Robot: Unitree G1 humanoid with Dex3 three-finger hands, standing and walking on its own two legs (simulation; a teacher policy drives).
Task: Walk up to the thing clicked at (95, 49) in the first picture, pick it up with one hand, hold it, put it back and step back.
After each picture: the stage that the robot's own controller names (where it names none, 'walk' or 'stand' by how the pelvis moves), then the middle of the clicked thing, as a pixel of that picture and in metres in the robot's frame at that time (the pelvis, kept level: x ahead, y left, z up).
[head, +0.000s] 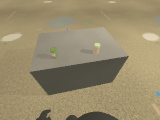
stand; (96, 48) +0.78 -0.02 -0.08
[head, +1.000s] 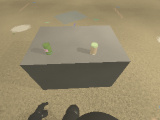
walk; (93, 48) +0.70 +0.03 -0.05
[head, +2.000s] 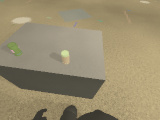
stand; (65, 57) +0.51 +0.25 -0.04
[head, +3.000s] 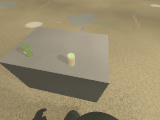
stand; (71, 59) +0.53 +0.22 -0.06
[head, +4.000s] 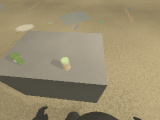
stand; (65, 64) +0.47 +0.25 -0.06
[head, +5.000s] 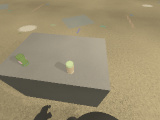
stand; (70, 67) +0.46 +0.20 -0.08
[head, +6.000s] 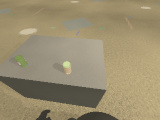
stand; (67, 68) +0.47 +0.24 -0.08
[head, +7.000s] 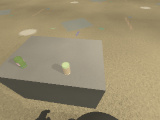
stand; (66, 68) +0.46 +0.25 -0.08
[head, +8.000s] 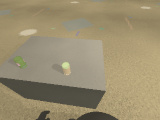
stand; (66, 68) +0.46 +0.24 -0.08
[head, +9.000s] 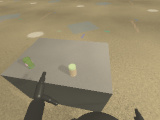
rise first; (72, 70) +0.45 +0.21 -0.08
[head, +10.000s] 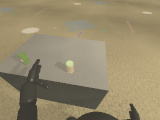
go down; (70, 67) +0.48 +0.21 -0.07
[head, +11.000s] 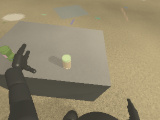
go down; (66, 62) +0.46 +0.20 -0.03
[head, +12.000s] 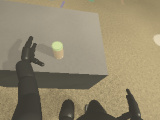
close in; (58, 50) +0.49 +0.21 +0.01
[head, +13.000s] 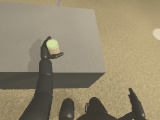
close; (54, 49) +0.49 +0.22 +0.03
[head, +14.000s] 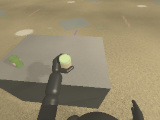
lift; (66, 64) +0.36 +0.18 +0.13
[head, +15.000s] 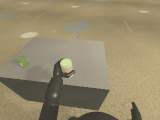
hold; (67, 68) +0.33 +0.17 +0.12
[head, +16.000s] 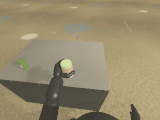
hold; (67, 69) +0.33 +0.17 +0.12
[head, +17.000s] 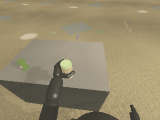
hold; (67, 69) +0.33 +0.17 +0.12
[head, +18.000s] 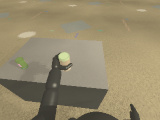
crouch; (65, 62) +0.37 +0.19 +0.12
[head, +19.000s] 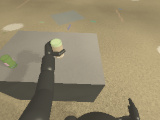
lower; (57, 48) +0.47 +0.22 +0.13
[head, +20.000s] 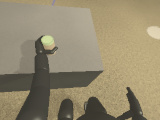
lower; (49, 45) +0.51 +0.23 +0.04
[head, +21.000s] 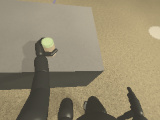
lower; (49, 47) +0.50 +0.23 +0.03
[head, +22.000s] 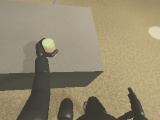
lower; (50, 48) +0.50 +0.22 +0.03
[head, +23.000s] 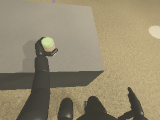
lower; (49, 47) +0.50 +0.23 +0.03
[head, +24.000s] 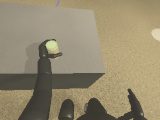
open; (53, 50) +0.49 +0.22 +0.02
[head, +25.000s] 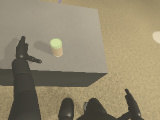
sink last; (57, 48) +0.49 +0.21 +0.02
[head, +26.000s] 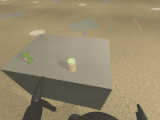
sink last; (72, 65) +0.48 +0.22 -0.03
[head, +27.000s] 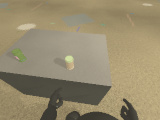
stand; (69, 62) +0.48 +0.21 -0.03
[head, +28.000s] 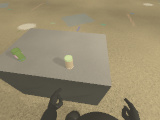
stand; (69, 62) +0.48 +0.21 -0.02
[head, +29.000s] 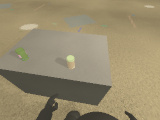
stand; (70, 62) +0.48 +0.21 -0.03
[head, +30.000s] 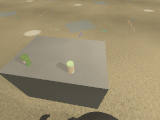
stand; (70, 67) +0.49 +0.22 -0.08
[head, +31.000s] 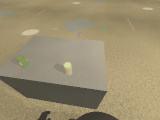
stand; (68, 68) +0.46 +0.23 -0.08
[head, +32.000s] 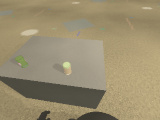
stand; (67, 68) +0.46 +0.24 -0.08
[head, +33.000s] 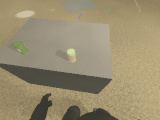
walk; (71, 55) +0.51 +0.19 -0.06
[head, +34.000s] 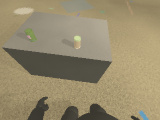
walk; (77, 42) +0.69 +0.18 -0.07
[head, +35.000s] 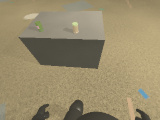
walk; (75, 28) +0.96 +0.29 -0.05
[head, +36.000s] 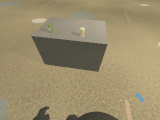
stand; (82, 32) +1.08 +0.20 -0.07
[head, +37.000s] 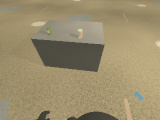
stand; (80, 33) +1.10 +0.22 -0.08
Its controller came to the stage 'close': yes
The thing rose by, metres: 0.20
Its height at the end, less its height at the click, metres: +0.00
